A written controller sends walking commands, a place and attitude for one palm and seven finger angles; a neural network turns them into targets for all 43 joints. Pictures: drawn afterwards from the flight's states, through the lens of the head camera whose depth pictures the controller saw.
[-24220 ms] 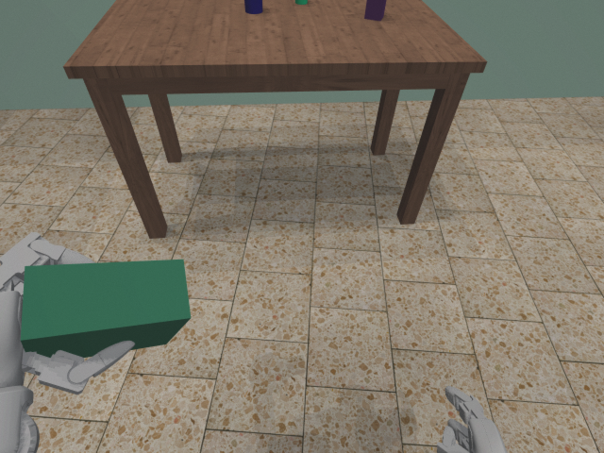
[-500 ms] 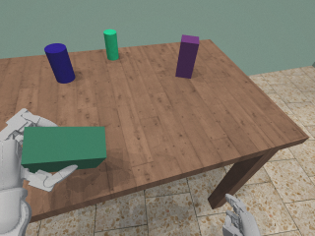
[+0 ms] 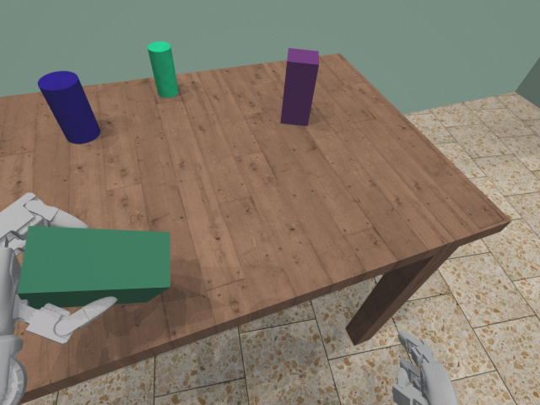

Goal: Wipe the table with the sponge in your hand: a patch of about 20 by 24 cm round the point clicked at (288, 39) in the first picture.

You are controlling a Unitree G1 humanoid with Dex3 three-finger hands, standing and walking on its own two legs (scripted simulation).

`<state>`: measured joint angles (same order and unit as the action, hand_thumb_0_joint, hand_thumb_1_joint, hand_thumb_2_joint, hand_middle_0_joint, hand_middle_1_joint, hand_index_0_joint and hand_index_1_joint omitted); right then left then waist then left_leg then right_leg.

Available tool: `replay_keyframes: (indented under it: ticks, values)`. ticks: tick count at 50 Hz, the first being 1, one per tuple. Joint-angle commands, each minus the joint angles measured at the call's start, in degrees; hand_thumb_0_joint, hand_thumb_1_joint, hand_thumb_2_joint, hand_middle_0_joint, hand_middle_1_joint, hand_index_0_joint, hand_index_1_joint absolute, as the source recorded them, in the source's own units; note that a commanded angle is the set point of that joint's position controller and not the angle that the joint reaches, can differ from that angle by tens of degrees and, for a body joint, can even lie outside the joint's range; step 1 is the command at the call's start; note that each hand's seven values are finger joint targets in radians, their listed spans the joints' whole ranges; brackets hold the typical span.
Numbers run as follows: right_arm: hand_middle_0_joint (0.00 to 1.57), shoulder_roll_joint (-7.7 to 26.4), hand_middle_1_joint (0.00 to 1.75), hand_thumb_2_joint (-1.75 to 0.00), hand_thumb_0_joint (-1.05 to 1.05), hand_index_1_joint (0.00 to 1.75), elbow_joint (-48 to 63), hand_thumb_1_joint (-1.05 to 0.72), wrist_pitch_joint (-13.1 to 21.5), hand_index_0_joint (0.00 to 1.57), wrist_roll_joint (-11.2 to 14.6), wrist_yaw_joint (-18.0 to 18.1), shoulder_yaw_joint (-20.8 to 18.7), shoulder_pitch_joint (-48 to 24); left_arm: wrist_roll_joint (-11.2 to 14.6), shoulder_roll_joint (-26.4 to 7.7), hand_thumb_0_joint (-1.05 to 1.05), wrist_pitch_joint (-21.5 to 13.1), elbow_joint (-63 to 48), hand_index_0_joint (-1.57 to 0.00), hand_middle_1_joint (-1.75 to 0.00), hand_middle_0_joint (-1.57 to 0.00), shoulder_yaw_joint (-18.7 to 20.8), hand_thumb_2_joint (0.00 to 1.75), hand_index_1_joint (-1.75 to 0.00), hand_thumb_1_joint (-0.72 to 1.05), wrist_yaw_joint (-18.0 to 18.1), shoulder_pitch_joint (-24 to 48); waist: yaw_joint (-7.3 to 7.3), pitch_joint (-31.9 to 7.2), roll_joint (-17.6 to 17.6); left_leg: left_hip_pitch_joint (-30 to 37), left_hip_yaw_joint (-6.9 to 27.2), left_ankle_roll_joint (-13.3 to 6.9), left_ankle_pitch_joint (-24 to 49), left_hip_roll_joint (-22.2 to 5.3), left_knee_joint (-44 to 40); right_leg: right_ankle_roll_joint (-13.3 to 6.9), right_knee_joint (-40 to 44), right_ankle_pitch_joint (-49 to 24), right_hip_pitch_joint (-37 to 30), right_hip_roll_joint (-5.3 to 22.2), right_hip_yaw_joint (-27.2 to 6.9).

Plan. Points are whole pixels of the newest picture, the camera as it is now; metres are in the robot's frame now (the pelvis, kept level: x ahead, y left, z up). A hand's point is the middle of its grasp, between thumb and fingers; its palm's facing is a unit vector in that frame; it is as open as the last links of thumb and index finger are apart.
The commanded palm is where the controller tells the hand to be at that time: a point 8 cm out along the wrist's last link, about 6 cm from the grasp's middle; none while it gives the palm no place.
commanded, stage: come to a stop and stand still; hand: left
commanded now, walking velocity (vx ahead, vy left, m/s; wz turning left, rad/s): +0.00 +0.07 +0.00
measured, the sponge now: (119, 270) +0.23 +0.21 +0.12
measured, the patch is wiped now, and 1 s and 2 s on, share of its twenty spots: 0.00 0.00 0.00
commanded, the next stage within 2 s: look again from close up in 0.88 s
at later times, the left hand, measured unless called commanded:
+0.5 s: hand (66, 277) +0.21 +0.25 +0.14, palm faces +0.31 -0.88 -0.37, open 10.4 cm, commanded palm +0.16 +0.29 +0.17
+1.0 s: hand (50, 265) +0.22 +0.27 +0.15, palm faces +0.38 -0.84 -0.38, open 10.4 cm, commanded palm +0.16 +0.29 +0.17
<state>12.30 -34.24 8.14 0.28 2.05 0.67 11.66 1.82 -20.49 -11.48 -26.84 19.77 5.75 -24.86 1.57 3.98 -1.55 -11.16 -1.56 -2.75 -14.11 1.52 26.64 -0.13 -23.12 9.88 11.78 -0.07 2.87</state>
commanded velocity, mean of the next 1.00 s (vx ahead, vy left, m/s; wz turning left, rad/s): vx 0.00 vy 0.00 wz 0.00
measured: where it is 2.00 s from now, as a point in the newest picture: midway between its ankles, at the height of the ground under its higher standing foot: outside the picture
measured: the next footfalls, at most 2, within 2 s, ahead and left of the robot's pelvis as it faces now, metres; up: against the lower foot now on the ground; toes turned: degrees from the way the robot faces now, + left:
none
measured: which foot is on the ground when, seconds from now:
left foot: down 0.00-1.00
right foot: down 0.00-1.00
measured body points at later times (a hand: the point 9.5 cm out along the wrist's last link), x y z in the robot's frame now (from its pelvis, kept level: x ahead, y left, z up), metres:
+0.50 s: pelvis +0.00 +0.02 +0.00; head +0.01 +0.03 +0.45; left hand +0.19 +0.29 +0.16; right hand +0.16 -0.21 -0.08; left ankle +0.00 +0.08 -0.74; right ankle +0.03 -0.12 -0.74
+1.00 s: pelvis +0.01 +0.01 +0.00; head +0.03 +0.04 +0.45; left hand +0.19 +0.31 +0.17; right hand +0.20 -0.21 -0.06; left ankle +0.00 +0.08 -0.74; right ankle +0.03 -0.12 -0.74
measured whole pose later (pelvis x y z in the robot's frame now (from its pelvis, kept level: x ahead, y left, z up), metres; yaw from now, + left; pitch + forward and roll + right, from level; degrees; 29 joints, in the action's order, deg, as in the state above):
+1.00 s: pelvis +0.01 +0.01 +0.00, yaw +0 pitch -1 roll -1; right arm 10.8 -32.4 8.0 0.7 1.2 1.1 10.2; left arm 2.2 -21.2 -12.0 -25.4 20.9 5.4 -24.6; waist 1.8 4.3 -2.1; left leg -11.3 -1.8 -3.6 -14.8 2.3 27.3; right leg 0.8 -23.9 10.7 12.0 0.8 2.6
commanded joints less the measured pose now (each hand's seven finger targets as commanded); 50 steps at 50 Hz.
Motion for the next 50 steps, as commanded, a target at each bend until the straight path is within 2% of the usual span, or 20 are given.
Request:
replay_keyframes:
  ticks: [1,4,5,9,10,11,12,14,16,18,23,24,30,33,37,40,44,45,49,50]
  values:
    - [0.2,6.84,0.3,-0.9,0.0,0.3,9.97,-0.9,3.21,0.2,0.41,0.41,-2.63,-5.77,1.01,-9.17,0.0,-4.02,-12.51,-1.2,-1.6,-1.2,5.84,1.3,-1.6,0.1,1.26,4.41,-0.4,-8.57,4.58,-2.46,5.85,2.25,7.72,-4.56,-5.45,-1.22,2.63,-8.11,-6.75,4.1,-5.58]
    - [0.2,7.0,0.3,-0.9,0.0,0.3,9.75,-0.9,3.33,0.2,0.64,0.25,-2.65,-6.79,0.79,-10.76,0.0,-3.62,-11.77,-1.2,-1.6,-1.2,7.88,1.3,-1.6,0.1,1.53,3.14,-0.13,-9.39,2.57,-2.17,5.01,2.0,4.72,-4.68,-5.02,-0.94,3.52,-5.44,-5.61,4.27,-6.58]
    - [0.2,6.57,0.3,-0.9,0.0,0.3,9.71,-0.9,2.89,0.2,0.36,0.27,-2.32,-5.98,1.15,-7.37,0.0,-3.7,-10.55,-1.2,-1.6,-1.2,4.76,1.3,-1.6,0.1,1.04,2.64,-0.59,-8.46,2.38,-2.66,5.59,1.83,4.87,-4.59,-5.51,-1.11,3.91,-4.5,-5.42,4.42,-5.59]
    - [0.2,7.0,0.3,-0.9,0.0,0.3,9.79,-0.9,2.96,0.2,0.69,0.41,-2.58,-6.8,0.73,-10.98,0.0,-3.34,-12.18,-1.2,-1.6,-1.2,7.89,1.3,-1.6,0.1,1.48,3.49,-0.31,-8.69,3.06,-2.91,5.26,1.81,2.92,-5.06,-6.25,-0.75,3.75,-3.17,-5.03,3.79,-6.03]
    - [0.2,7.58,0.3,-0.9,0.0,0.3,8.31,-0.9,4.87,0.2,-2.91,0.21,-1.77,2.34,-8.08,-54.71,0.0,-9.79,-27.01,-1.2,-1.6,-1.2,38.18,1.3,-1.6,0.1,1.18,62.57,0.14,-2.08,-0.69,-10.0,3.01,0.65,8.83,-5.91,0.45,1.85,4.84,-5.3,1.0,4.21,-6.3]
    - [0.2,1.14,0.3,-0.9,0.0,0.3,5.81,-0.9,4.27,0.2,-0.69,0.28,0.1,-2.38,-2.02,-19.57,0.0,-7.53,8.11,-1.2,-1.6,-1.2,16.73,1.3,-1.6,0.1,-1.31,27.3,-0.12,-13.93,-0.65,-0.88,4.2,0.71,11.08,-3.15,-2.58,-2.68,2.19,-5.45,-0.78,6.93,-6.15]
    - [0.2,4.65,0.3,-0.9,0.0,0.3,9.21,-0.9,4.94,0.2,-0.57,0.22,-2.49,-2.07,0.28,-15.12,0.0,-7.31,2.58,-1.2,-1.6,-1.2,12.89,1.3,-1.6,0.1,-0.91,12.23,2.05,-10.42,3.09,-1.21,4.59,2.23,10.34,-4.12,-2.53,-2.67,4.13,-8.92,-4.36,5.57,-10.78]
    - [0.2,5.98,0.3,-0.9,0.0,0.3,9.17,-0.9,5.58,0.2,1.04,-1.24,-2.9,-4.23,2.32,-6.1,0.0,-7.09,-0.04,-1.2,-1.6,-1.2,4.42,1.3,-1.6,0.1,-1.58,8.11,0.51,-14.83,13.34,1.24,3.21,1.61,8.55,-4.58,-4.61,-2.16,-0.9,-5.83,-5.98,5.05,-7.28]
    - [0.2,6.79,0.3,-0.9,0.0,0.3,9.65,-0.9,5.3,0.2,0.5,-2.27,-2.82,-3.63,1.77,-6.96,0.0,-7.54,-7.4,-1.2,-1.6,-1.2,3.04,1.3,-1.6,0.1,-1.26,5.81,1.05,-12.27,12.98,-4.66,5.53,0.93,5.44,-6.38,-6.73,-1.33,-2.52,-2.97,-7.82,4.04,-5.33]
    - [0.2,6.49,0.3,-0.9,0.0,0.3,9.92,-0.9,5.51,0.2,0.75,-2.69,-2.68,-3.87,1.36,-6.92,0.0,-7.29,-10.37,-1.2,-1.6,-1.2,1.84,1.3,-1.6,0.1,-0.83,4.0,1.14,-10.08,6.15,-8.67,6.14,0.79,0.76,-6.42,-8.12,-0.67,-2.76,-1.07,-8.99,3.37,-4.72]
    - [0.2,6.38,0.3,-0.9,0.0,0.3,10.31,-0.9,5.2,0.2,0.94,-0.95,-2.67,-4.46,1.57,-12.45,0.0,-6.83,-8.62,-1.2,-1.6,-1.2,9.25,1.3,-1.6,0.1,0.59,6.46,0.53,-7.0,-5.01,-8.81,7.31,1.24,-2.62,-5.75,-7.68,-0.17,-0.02,1.41,-6.09,3.61,-4.77]
    - [0.2,7.08,0.3,-0.9,0.0,0.3,10.04,-0.9,4.99,0.2,1.02,-0.61,-2.65,-5.98,1.47,-15.9,0.0,-6.79,-9.99,-1.2,-1.6,-1.2,12.51,1.3,-1.6,0.1,1.05,9.52,0.2,-7.08,-1.66,-7.5,6.74,1.18,-4.23,-5.63,-7.83,-0.23,0.0,3.37,-4.35,3.35,-5.63]
    - [0.2,5.51,0.3,-0.9,0.0,0.3,9.53,-0.9,5.71,0.2,0.81,-0.23,-1.92,-5.05,1.02,-10.02,0.0,-7.96,-12.14,-1.2,-1.6,-1.2,6.11,1.3,-1.6,0.1,0.42,14.28,-0.03,-7.66,10.96,-7.63,7.52,1.55,1.82,-6.19,-8.54,-0.81,-2.95,-3.66,-8.34,3.28,-2.82]
    - [0.2,6.07,0.3,-0.9,0.0,0.3,9.22,-0.9,6.49,0.2,0.73,-0.94,-2.61,-4.05,0.79,-9.16,0.0,-7.89,-16.15,-1.2,-1.6,-1.2,4.46,1.3,-1.6,0.1,0.56,11.37,0.05,-11.85,9.53,-1.49,6.39,3.2,15.74,-5.68,-4.83,-1.05,-3.06,-10.8,-9.23,3.34,-3.21]
    - [0.2,6.48,0.3,-0.9,0.0,0.3,9.11,-0.9,5.38,0.2,0.71,-1.62,-2.89,-4.07,0.95,-8.69,0.0,-6.46,-13.22,-1.2,-1.6,-1.2,5.39,1.3,-1.6,0.1,0.69,4.72,-0.04,-11.77,4.38,-1.3,5.98,4.57,21.03,-5.93,-3.71,-0.79,-2.51,-13.33,-9.47,3.17,-2.63]
    - [0.2,6.07,0.3,-0.9,0.0,0.3,9.19,-0.9,3.55,0.2,0.72,-1.36,-2.6,-4.36,1.29,-7.13,0.0,-5.59,-8.56,-1.2,-1.6,-1.2,5.58,1.3,-1.6,0.1,0.61,1.77,-0.34,-9.22,3.07,-3.69,6.13,4.42,15.41,-6.0,-5.37,-0.69,-1.29,-9.73,-7.82,3.14,-2.27]
    - [0.2,6.64,0.3,-0.9,0.0,0.3,10.32,-0.9,2.53,0.2,1.14,-0.63,-2.81,-6.22,1.49,-12.33,0.0,-5.11,-12.07,-1.2,-1.6,-1.2,10.46,1.3,-1.6,0.1,1.03,5.38,-0.22,-10.31,4.45,-2.52,4.98,4.04,11.51,-5.91,-6.05,-0.48,-1.03,-9.27,-7.8,2.98,-3.65]
    - [0.2,5.7,0.3,-0.9,0.0,0.3,10.3,-0.9,2.02,0.2,0.71,-0.42,-2.3,-5.23,1.7,-8.57,0.0,-5.27,-10.07,-1.2,-1.6,-1.2,7.08,1.3,-1.6,0.1,0.58,3.99,-0.5,-8.91,2.9,-4.55,6.05,3.41,11.19,-6.02,-6.19,-0.52,-0.17,-9.49,-8.63,3.36,-2.33]
    - [0.2,6.41,0.3,-0.9,0.0,0.3,10.75,-0.9,3.01,0.2,1.09,-0.26,-2.48,-6.89,1.12,-11.16,0.0,-5.18,-16.87,-1.2,-1.6,-1.2,7.58,1.3,-1.6,0.1,1.16,8.31,-0.24,-10.79,7.69,-2.03,4.83,3.23,9.0,-5.78,-6.32,-0.61,-0.97,-9.07,-8.64,2.99,-3.93]
    - [0.2,5.9,0.3,-0.9,0.0,0.3,10.65,-0.9,2.87,0.2,0.66,-0.16,-2.11,-6.08,1.24,-7.75,0.0,-5.3,-15.43,-1.2,-1.6,-1.2,4.33,1.3,-1.6,0.1,0.87,7.51,-0.4,-9.43,7.3,-3.54,5.77,2.85,8.07,-5.74,-7.01,-0.65,-0.36,-8.17,-8.74,3.18,-2.88]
